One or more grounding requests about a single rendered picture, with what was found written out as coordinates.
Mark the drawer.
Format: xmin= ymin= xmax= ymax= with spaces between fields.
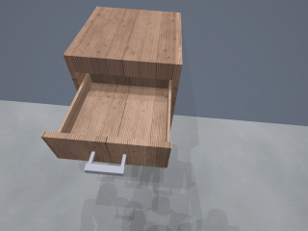
xmin=41 ymin=73 xmax=172 ymax=168

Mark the handle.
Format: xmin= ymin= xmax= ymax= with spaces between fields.
xmin=84 ymin=151 xmax=127 ymax=177

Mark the cabinet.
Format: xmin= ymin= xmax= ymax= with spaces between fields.
xmin=63 ymin=7 xmax=183 ymax=132

